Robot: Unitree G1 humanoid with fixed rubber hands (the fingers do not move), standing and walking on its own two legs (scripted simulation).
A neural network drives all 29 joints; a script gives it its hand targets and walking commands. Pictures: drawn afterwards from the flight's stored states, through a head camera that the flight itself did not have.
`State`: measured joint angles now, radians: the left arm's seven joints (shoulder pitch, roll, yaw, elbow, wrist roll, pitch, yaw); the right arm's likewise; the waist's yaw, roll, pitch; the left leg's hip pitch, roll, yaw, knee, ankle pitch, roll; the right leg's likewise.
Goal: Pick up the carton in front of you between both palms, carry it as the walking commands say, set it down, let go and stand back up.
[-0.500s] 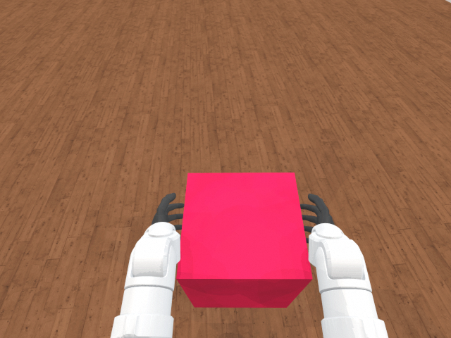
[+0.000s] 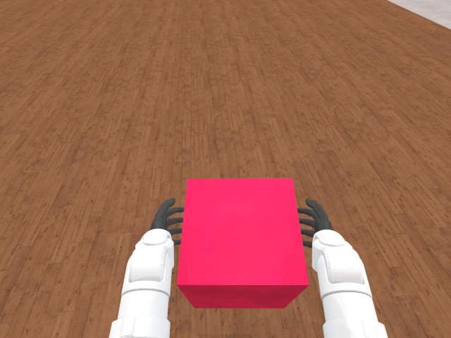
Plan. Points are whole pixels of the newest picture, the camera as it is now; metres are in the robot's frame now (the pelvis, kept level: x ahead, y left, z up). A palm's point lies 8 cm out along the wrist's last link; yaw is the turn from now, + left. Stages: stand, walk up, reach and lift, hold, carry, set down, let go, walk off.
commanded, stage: carry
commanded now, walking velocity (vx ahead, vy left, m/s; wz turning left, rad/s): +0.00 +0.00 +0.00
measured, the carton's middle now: (239, 248) +0.33 +0.00 -0.06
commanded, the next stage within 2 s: hold in 0.88 s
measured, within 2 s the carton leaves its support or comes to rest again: neither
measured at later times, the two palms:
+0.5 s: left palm (155, 255) +0.25 +0.15 +0.04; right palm (327, 256) +0.25 -0.15 +0.04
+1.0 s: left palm (152, 263) +0.24 +0.15 +0.05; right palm (330, 265) +0.24 -0.15 +0.04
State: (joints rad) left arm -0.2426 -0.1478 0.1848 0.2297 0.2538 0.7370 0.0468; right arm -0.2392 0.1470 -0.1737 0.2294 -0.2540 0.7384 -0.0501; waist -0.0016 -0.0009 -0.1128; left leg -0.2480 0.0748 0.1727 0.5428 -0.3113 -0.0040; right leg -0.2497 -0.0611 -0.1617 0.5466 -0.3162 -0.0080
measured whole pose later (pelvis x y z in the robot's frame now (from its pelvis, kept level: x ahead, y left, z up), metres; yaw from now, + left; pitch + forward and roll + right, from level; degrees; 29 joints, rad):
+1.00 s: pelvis -0.05 +0.00 +0.01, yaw +0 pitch -4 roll +0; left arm -0.24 -0.15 0.19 0.21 0.27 0.74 0.02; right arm -0.23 0.15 -0.18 0.21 -0.27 0.74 -0.02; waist 0.00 0.00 0.01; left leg -0.16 0.03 0.09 0.43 -0.19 0.00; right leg -0.17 -0.03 -0.09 0.43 -0.19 -0.01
